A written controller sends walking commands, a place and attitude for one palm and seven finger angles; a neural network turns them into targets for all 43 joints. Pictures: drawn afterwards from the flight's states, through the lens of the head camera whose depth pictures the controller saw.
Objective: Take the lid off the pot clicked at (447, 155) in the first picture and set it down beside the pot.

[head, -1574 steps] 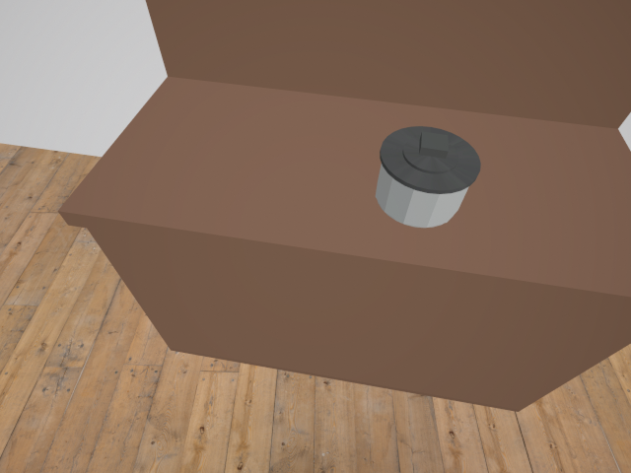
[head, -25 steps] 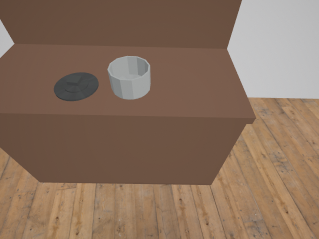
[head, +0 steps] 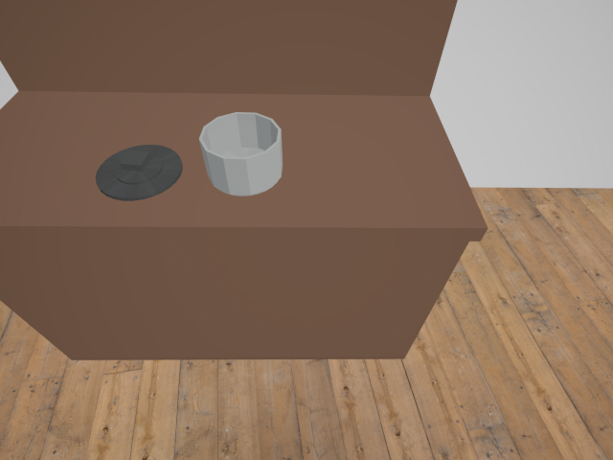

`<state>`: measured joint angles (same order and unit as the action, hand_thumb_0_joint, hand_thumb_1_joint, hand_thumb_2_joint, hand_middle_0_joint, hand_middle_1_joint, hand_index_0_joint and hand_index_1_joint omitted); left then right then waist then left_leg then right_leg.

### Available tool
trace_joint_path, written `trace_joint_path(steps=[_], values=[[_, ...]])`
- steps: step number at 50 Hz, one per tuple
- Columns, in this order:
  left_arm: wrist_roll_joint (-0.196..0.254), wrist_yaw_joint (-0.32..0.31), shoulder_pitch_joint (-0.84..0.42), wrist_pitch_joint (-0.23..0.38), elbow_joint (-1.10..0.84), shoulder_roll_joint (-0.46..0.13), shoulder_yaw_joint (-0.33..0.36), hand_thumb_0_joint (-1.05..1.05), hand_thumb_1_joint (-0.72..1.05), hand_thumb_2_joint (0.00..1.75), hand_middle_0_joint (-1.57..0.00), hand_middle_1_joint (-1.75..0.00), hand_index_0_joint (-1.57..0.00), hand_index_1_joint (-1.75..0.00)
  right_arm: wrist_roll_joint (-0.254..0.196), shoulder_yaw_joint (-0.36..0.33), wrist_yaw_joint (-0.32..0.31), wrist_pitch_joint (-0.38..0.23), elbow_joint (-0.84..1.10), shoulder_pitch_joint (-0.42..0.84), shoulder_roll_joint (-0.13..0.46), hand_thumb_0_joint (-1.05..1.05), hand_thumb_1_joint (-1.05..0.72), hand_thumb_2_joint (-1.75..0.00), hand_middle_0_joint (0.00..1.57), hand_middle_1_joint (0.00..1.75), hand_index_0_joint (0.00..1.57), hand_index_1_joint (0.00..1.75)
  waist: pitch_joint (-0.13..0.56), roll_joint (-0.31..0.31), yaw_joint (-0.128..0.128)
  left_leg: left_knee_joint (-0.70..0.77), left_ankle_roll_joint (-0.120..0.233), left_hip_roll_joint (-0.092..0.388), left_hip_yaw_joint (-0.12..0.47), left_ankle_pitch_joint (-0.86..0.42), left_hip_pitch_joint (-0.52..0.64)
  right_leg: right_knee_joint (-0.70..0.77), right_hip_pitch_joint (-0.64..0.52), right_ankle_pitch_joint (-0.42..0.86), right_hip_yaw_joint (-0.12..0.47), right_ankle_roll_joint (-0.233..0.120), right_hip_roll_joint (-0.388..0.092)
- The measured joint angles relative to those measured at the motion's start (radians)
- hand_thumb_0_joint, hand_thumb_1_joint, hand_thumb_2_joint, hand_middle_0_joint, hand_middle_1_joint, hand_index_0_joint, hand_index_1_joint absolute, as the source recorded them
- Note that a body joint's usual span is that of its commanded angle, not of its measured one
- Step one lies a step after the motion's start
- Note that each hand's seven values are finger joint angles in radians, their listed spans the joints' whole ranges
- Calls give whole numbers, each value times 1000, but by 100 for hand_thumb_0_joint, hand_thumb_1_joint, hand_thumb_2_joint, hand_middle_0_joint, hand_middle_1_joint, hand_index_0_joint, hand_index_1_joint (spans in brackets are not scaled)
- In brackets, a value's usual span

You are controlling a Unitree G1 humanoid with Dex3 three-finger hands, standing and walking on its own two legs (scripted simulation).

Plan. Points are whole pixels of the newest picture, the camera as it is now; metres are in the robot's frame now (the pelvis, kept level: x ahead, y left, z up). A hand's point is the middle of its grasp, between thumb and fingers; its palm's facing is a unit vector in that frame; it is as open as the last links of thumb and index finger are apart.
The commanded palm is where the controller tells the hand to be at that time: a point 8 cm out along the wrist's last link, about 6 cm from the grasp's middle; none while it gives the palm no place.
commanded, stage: look to check the result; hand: left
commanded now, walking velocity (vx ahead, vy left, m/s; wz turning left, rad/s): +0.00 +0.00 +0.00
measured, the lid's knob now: (135, 160) +0.65 +0.38 -0.01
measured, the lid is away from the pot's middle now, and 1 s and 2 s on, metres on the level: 0.22 0.22 0.22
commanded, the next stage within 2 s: stand and wait in 0.34 s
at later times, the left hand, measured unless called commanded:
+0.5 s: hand out of the picture -0.02 +0.15 -0.18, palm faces +0.06 -0.98 -0.16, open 7.4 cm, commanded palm none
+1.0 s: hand out of the picture -0.03 +0.15 -0.18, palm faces +0.06 -0.98 -0.17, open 7.4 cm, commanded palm none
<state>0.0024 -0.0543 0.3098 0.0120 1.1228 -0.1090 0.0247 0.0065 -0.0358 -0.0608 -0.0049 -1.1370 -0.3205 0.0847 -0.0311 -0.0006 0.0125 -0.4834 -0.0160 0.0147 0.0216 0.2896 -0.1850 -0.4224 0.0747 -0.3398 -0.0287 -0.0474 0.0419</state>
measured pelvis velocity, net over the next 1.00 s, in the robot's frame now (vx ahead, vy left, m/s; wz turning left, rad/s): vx -0.01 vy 0.00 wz -0.01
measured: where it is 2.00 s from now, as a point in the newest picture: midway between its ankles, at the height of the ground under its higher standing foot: outside the picture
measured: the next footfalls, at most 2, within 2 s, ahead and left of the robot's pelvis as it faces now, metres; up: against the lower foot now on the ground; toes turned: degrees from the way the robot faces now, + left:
none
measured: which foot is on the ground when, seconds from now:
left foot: down 0.00-1.00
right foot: down 0.00-1.00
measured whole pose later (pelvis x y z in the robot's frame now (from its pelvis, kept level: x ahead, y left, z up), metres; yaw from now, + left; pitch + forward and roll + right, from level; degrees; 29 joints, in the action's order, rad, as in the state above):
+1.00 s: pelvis -0.01 +0.00 +0.00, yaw -1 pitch -1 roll +0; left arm 0.00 -0.05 0.33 0.02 1.13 -0.09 0.02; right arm 0.01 -0.03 -0.06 -0.01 -1.14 -0.33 0.08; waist -0.03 0.01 0.01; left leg -0.47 -0.01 0.02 0.01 0.27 -0.18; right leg -0.42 0.08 -0.33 -0.02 -0.04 0.04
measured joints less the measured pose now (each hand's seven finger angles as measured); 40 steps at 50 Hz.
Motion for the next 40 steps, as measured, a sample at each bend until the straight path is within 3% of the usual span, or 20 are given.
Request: trace_joint_path(steps=[40], values=[[1,2,19,4,3,12,-7,0,91,90,-20,-30,-20,-30,-1,2,2,-1,-8,-10,-9,0,-91,-90,20,30,19,29,7,3,1,8,3,1,-8,-11,2,5,2,12,7,3,0]])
